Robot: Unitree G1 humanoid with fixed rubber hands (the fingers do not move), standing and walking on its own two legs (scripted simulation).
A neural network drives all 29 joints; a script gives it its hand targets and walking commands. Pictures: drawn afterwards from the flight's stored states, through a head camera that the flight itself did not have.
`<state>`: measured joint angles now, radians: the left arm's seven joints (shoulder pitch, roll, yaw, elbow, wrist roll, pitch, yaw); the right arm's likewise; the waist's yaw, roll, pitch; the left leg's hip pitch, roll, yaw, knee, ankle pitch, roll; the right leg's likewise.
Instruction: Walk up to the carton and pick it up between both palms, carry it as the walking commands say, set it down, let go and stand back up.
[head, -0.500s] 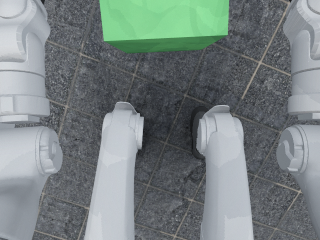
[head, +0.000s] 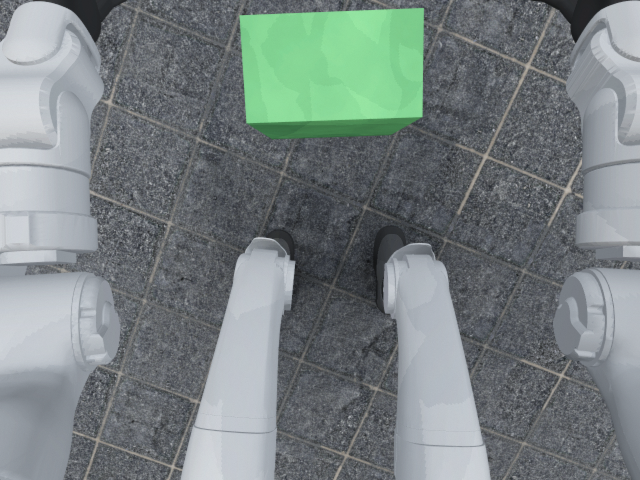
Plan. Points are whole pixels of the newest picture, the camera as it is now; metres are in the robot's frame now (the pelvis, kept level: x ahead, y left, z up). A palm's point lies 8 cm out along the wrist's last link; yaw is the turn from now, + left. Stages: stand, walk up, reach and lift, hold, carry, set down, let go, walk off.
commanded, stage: set down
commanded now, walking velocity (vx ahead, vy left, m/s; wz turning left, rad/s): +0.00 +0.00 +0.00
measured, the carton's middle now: (331, 88) +0.54 +0.03 -0.48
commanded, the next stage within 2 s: let go in 0.14 s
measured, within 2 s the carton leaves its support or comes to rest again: neither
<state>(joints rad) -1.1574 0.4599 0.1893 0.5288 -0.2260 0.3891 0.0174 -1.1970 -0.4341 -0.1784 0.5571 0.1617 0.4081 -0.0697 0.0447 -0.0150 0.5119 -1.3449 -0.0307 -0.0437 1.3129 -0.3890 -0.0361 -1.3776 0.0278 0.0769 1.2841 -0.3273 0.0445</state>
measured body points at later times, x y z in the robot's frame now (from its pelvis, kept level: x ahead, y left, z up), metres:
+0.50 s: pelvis +0.09 +0.00 +0.08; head +0.34 +0.00 +0.46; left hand +0.44 +0.25 -0.04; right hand +0.45 -0.22 -0.05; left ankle +0.11 +0.13 -0.59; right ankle +0.14 -0.13 -0.59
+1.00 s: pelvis +0.14 -0.01 +0.15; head +0.19 -0.01 +0.59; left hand +0.29 +0.22 +0.06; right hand +0.32 -0.23 +0.06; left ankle +0.11 +0.13 -0.59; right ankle +0.14 -0.13 -0.59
